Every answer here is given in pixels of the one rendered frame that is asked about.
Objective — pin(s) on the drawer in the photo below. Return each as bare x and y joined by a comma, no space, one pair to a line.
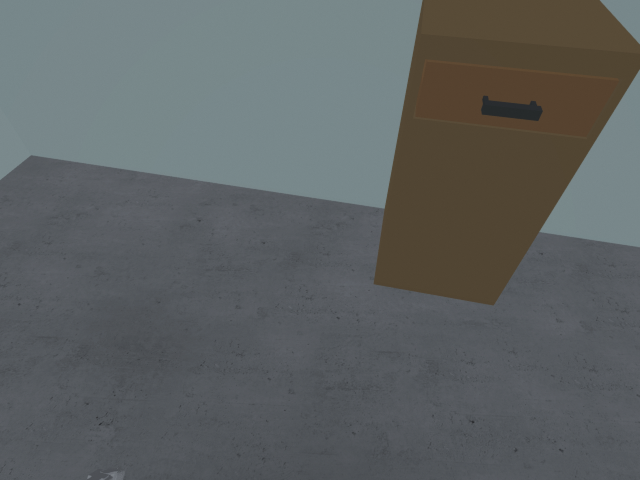
571,103

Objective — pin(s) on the handle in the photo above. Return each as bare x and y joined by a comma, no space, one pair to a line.
511,110

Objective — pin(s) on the cabinet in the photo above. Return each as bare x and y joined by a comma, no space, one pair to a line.
466,201

